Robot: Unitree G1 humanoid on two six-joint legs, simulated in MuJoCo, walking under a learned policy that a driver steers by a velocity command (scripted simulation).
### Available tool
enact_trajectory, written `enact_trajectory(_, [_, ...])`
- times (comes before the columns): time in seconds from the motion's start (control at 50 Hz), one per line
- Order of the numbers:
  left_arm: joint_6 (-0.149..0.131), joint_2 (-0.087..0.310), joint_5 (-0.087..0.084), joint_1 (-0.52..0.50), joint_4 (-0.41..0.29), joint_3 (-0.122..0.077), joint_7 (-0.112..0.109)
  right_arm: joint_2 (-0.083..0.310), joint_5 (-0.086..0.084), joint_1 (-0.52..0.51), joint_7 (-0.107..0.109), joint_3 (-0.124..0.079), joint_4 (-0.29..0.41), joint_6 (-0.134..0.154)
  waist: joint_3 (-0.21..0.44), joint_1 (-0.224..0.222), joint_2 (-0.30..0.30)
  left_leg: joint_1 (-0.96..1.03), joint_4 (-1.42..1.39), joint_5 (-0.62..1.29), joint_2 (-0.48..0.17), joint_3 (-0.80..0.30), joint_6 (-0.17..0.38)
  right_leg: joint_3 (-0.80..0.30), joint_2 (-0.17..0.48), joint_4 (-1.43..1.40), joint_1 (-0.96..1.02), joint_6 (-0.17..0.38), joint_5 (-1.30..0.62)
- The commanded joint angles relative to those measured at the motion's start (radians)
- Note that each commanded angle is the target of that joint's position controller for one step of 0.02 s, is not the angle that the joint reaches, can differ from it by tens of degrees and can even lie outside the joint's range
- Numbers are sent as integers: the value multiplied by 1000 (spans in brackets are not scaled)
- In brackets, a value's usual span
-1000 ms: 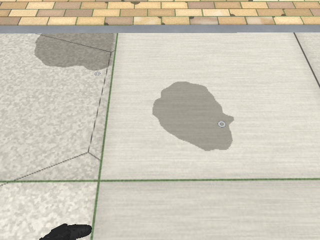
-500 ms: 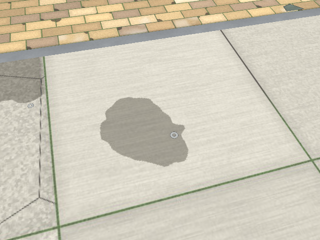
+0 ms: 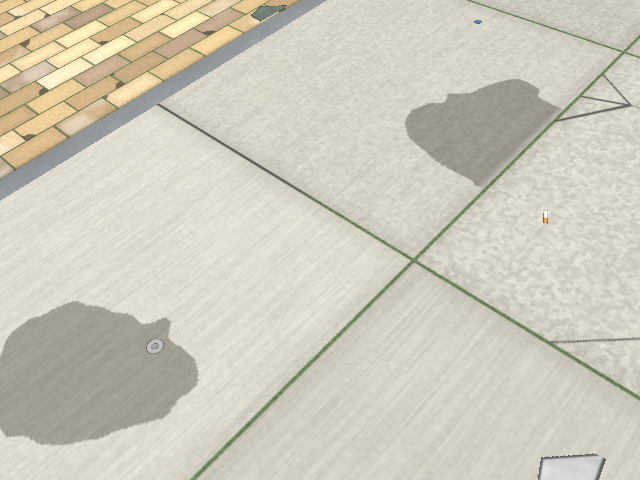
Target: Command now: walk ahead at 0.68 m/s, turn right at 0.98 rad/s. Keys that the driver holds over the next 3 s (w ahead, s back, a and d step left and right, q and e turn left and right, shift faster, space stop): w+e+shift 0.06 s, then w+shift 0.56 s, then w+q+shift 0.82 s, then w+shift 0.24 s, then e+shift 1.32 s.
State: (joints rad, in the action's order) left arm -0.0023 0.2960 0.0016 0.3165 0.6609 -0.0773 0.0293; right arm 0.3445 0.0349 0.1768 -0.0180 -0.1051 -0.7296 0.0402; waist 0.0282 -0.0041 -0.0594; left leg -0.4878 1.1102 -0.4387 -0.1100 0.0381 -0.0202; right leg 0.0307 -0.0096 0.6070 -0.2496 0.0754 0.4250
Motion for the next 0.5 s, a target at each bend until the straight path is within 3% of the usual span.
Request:
enact_trajectory(0.02, [-16,181,30,61,-43,-35,-19,74,55,-166,-39,15,133,27,-112,-47,180,-465,43,145,-6,-51,-30,-502,224,-461,231,201,158])
enact_trajectory(0.04, [-26,165,24,42,-43,-26,-19,87,48,-140,-44,13,121,11,-112,-30,185,-379,2,195,4,-38,-48,-452,178,-485,168,191,100])
enact_trajectory(0.08, [-46,158,15,71,-14,-21,-13,78,27,-148,-47,19,118,-14,-113,-25,151,-341,-67,254,23,-20,-64,-403,150,-501,162,191,-9])
enact_trajectory(0.14, [-68,146,8,134,34,-18,-13,33,12,-214,-49,42,130,-15,-126,-56,152,-298,-269,365,51,5,-52,-330,122,-499,197,173,-180])
enact_trajectory(0.2, [-84,151,0,167,73,-14,-23,20,0,-296,-55,53,164,-7,-142,-86,183,-194,-434,446,58,12,-8,-326,167,-527,218,157,-322])
enact_trajectory(0.24, [-86,169,0,162,97,-15,-28,36,-1,-294,-52,49,174,-3,-148,-72,174,-132,-493,415,69,24,36,-314,200,-518,265,141,-464])
enact_trajectory(0.26, [-86,180,3,145,106,-15,-30,42,-2,-253,-45,46,168,-2,-136,-46,173,-55,-519,372,91,40,60,-287,201,-482,272,124,-621])
enact_trajectory(0.28, [-87,197,8,140,117,-16,-31,55,-6,-173,-32,37,150,-2,-89,-8,183,61,-513,316,134,61,81,-264,197,-390,284,109,-901])
enact_trajectory(0.3, [-83,217,20,137,133,-21,-31,79,-11,-14,-12,23,110,-2,4,65,179,227,-494,229,183,80,102,-232,180,-198,290,96,-1140])
enact_trajectory(0.32, [-79,212,31,95,134,-20,-31,106,-13,223,9,8,46,-1,108,189,147,496,-498,199,166,64,118,-193,137,84,163,77,-1131])
enact_trajectory(0.34, [-86,114,21,134,114,7,-27,203,15,389,29,-17,17,7,234,224,-22,766,-548,-196,-45,-223,153,-153,47,476,-99,58,-811])
enact_trajectory(0.36, [-98,-1,-4,193,84,36,-12,267,33,385,16,-28,2,16,286,135,-317,828,-836,-592,-248,-837,229,-194,-131,737,-354,38,2])
enact_trajectory(0.38, [-100,63,15,76,80,33,-15,155,13,245,2,-5,12,14,107,102,-182,679,-922,-529,-243,-944,223,-222,-82,802,-455,67,-52])
enact_trajectory(0.4, [-96,96,20,31,79,25,-10,104,5,189,-1,1,15,19,33,70,-49,570,-889,-412,-234,-767,232,-194,-20,788,-448,68,-136])
enact_trajectory(0.42, [-93,102,33,-14,81,29,-2,68,5,175,-3,9,4,25,9,61,41,476,-889,-281,-192,-630,228,-175,18,728,-415,68,-173])
enact_trajectory(0.46, [-78,62,48,-33,67,41,14,12,8,175,2,34,-35,38,-46,4,-9,334,-928,-171,-125,-468,209,-178,53,651,-375,46,-169])
enact_trajectory(0.5, [-61,35,51,-77,53,55,25,14,-9,203,1,38,-66,57,-107,-13,-22,284,-993,-114,-108,-387,216,-160,80,591,-422,23,-183])
